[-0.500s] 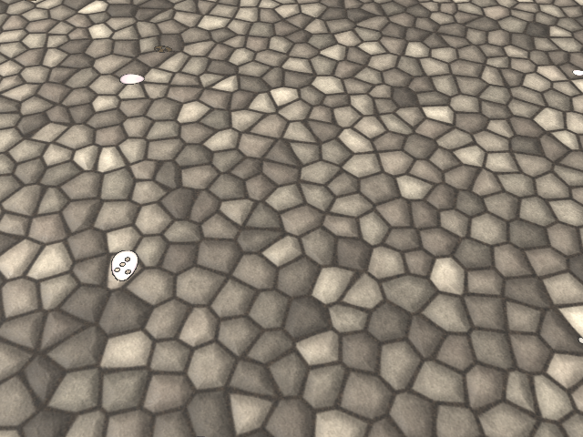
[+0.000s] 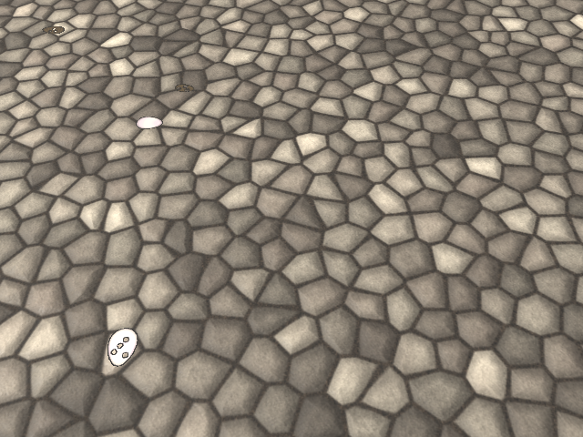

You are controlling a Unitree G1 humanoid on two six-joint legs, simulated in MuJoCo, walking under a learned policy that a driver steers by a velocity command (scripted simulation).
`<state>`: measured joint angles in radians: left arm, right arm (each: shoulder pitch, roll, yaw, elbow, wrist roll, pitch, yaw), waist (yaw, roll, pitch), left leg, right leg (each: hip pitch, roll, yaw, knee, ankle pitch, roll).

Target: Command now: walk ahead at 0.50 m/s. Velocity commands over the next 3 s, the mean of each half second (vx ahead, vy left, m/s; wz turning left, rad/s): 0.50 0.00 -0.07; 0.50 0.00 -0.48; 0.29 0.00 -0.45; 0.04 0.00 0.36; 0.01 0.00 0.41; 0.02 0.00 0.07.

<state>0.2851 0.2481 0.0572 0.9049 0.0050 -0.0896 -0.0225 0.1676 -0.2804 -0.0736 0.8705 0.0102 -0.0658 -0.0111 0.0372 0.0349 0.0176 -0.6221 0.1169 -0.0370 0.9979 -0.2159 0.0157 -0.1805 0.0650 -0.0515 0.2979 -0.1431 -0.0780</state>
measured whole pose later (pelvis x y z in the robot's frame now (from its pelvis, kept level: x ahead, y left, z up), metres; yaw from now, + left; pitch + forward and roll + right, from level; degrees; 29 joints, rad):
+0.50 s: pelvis +0.27 +0.08 +0.00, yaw -3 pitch +1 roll +1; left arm 0.23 0.29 0.07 0.92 -0.03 -0.06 0.01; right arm 0.22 -0.24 -0.06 0.91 -0.01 -0.09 0.02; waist -0.02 -0.05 0.03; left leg -0.21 -0.03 0.11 0.35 -0.16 0.06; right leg -0.57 -0.09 0.05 1.11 -0.28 -0.04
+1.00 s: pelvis +0.55 -0.01 -0.01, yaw -19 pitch +1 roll +0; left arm 0.21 0.28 0.09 0.79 -0.01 -0.05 -0.03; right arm 0.18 -0.28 -0.06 0.86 0.01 -0.12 0.00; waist 0.01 0.01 0.06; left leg -0.43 0.05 -0.03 1.20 -0.39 0.00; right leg -0.33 0.10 -0.01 0.48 -0.17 -0.11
